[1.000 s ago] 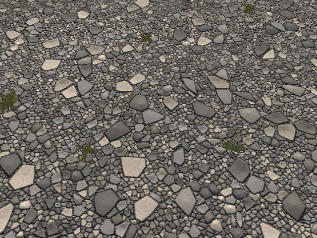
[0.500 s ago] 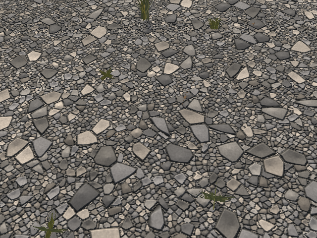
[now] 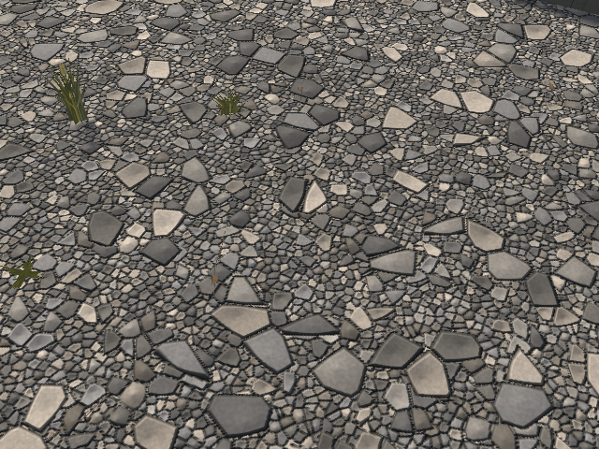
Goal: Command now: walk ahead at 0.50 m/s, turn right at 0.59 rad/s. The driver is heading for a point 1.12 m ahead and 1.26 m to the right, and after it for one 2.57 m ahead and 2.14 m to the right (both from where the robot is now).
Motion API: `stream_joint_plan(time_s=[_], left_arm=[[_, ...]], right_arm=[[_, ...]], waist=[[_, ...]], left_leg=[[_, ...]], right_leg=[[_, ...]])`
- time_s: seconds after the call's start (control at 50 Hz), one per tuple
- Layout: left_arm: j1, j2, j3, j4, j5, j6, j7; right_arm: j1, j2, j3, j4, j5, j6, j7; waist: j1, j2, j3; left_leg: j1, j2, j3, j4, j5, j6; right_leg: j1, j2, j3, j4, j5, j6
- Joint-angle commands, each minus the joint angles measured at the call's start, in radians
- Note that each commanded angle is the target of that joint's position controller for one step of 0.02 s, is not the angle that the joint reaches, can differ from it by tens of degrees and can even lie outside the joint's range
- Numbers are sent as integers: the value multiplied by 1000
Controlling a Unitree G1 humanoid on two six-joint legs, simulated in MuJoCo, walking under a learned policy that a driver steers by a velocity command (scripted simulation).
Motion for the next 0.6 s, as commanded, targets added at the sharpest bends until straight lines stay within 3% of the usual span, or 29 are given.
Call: stream_joint_plan(time_s=[0.02,0.12,0.2,0.24,0.26,0.28,0.3,0.32,0.34,0.36,0.38,0.4,0.42,0.48,0.54,0.6], left_arm=[[-32,22,3,-94,4,-7,-7],[-167,-1,-10,-127,4,-23,-37],[-245,12,-6,-171,1,-21,-57],[-204,46,12,-176,7,-16,-60],[-120,77,30,-160,9,-11,-58],[44,124,59,-117,6,-7,-48],[204,203,90,-80,1,5,-26],[150,307,96,-96,-5,-8,-24],[187,209,70,-118,-1,-22,-29],[151,163,54,-103,8,-36,-31],[92,142,46,-105,7,-42,-30],[28,115,36,-115,11,-42,-28],[-9,98,29,-130,24,-43,-23],[-16,106,30,-118,19,-49,-9],[24,132,38,-91,13,-45,9],[72,141,41,-66,6,-37,17]], right_arm=[[-35,-153,-40,-44,1,-17,-3],[-10,-187,-45,-11,9,0,-11],[32,-221,-56,20,28,21,-12],[27,-252,-65,20,37,34,-18],[22,-266,-69,19,40,42,-22],[11,-255,-64,14,42,47,-27],[33,-204,-42,-3,14,42,-29],[127,-68,5,-66,-18,14,-11],[6,-162,-10,-71,18,-20,4],[-82,-197,-19,-101,50,-37,10],[-90,-181,-13,-99,36,-45,4],[-86,-183,-17,-88,9,-44,-3],[-64,-189,-22,-84,1,-34,-2],[-58,-154,-17,-82,-10,-4,-3],[-171,-113,0,-112,-13,2,-2],[-283,-95,10,-137,-1,-6,10]], waist=[[10,136,2],[-36,113,28],[-43,119,53],[1,151,9],[54,159,-44],[145,136,-126],[204,22,-220],[65,-227,-325],[159,-98,-398],[160,-59,-241],[112,24,-161],[70,42,-107],[34,18,-91],[9,19,-63],[43,11,-25],[91,-8,-12]], left_leg=[[92,293,-185,-197,208,169],[122,263,-11,-195,285,128],[226,302,45,-145,399,100],[265,305,84,-20,721,80],[261,296,104,113,865,68],[176,265,134,318,865,38],[-79,223,134,628,518,-5],[-512,13,17,963,-396,-56],[-616,27,-174,1045,-389,-41],[-677,67,-166,1014,-286,-21],[-629,107,-164,925,-200,-17],[-562,132,-162,842,-158,-28],[-492,149,-170,806,-128,-36],[-435,140,-142,692,-80,-81],[-423,108,-130,475,113,-107],[-333,55,-123,272,278,-106]], right_leg=[[-143,-59,35,-83,101,16],[-77,-36,-39,-351,326,-4],[-57,-8,-90,-458,251,-49],[46,52,-144,-475,145,-91],[162,93,-168,-489,111,-118],[397,131,-171,-551,175,-156],[710,16,32,-564,183,-216],[1005,-236,622,-671,-7,-411],[1021,-264,749,-794,-126,-409],[908,-235,606,-813,-47,-361],[757,-192,495,-813,56,-329],[625,-154,406,-822,175,-308],[536,-130,359,-842,259,-304],[400,-99,277,-878,386,-314],[338,-46,205,-879,362,-277],[306,-17,196,-863,254,-233]])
